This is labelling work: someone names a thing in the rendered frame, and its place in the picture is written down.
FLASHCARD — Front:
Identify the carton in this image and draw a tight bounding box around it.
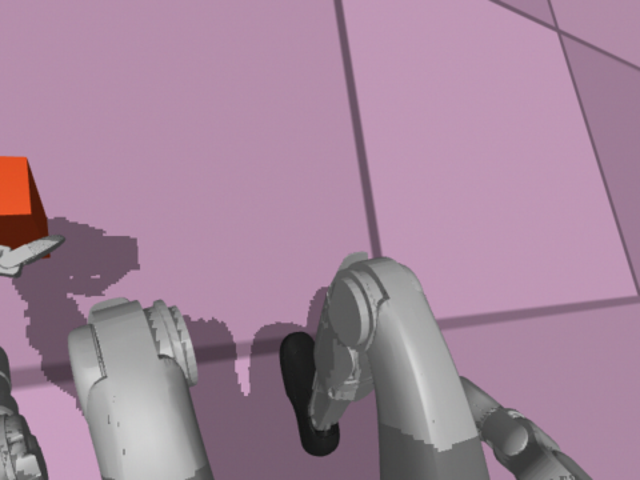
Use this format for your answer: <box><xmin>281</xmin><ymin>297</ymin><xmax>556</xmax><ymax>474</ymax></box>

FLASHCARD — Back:
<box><xmin>0</xmin><ymin>156</ymin><xmax>50</xmax><ymax>259</ymax></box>

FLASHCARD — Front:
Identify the right robot foot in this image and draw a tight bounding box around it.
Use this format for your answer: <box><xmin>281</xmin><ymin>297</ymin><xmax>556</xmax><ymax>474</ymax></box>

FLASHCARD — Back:
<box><xmin>280</xmin><ymin>332</ymin><xmax>340</xmax><ymax>457</ymax></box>

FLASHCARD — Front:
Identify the left robot arm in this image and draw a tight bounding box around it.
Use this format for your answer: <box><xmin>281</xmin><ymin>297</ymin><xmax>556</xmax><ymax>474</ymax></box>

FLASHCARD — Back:
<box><xmin>0</xmin><ymin>346</ymin><xmax>49</xmax><ymax>480</ymax></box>

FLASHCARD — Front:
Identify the right robot arm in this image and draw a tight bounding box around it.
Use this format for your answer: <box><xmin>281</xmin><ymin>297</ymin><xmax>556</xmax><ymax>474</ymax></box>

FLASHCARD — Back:
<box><xmin>481</xmin><ymin>408</ymin><xmax>593</xmax><ymax>480</ymax></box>

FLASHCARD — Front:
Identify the right robot hand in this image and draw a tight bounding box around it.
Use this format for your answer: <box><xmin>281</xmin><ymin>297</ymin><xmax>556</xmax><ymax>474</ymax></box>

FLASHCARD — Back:
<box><xmin>459</xmin><ymin>376</ymin><xmax>504</xmax><ymax>442</ymax></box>

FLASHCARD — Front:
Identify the left robot hand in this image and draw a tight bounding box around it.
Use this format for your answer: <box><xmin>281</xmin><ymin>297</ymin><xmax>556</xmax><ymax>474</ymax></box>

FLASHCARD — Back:
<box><xmin>0</xmin><ymin>235</ymin><xmax>66</xmax><ymax>278</ymax></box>

